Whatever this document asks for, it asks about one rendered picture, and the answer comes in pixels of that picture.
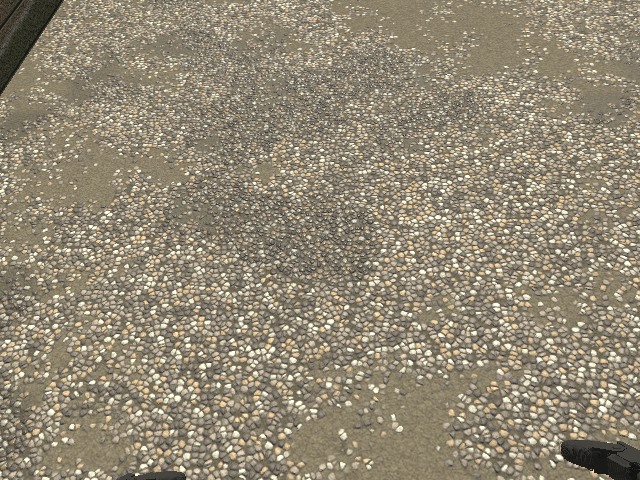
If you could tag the right robot hand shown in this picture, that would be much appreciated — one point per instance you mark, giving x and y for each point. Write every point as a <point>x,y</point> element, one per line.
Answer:
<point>620,461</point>

